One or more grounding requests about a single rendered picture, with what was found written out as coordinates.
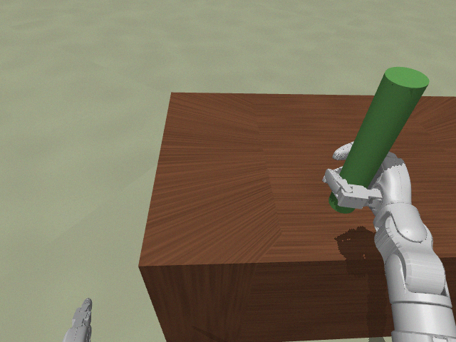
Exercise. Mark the left robot hand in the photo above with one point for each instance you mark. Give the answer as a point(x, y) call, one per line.
point(81, 328)

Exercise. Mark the right robot hand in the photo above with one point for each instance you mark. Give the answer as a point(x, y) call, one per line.
point(391, 184)

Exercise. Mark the right robot arm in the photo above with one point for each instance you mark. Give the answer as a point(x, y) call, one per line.
point(415, 275)

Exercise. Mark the can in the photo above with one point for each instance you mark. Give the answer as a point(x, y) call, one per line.
point(396, 97)

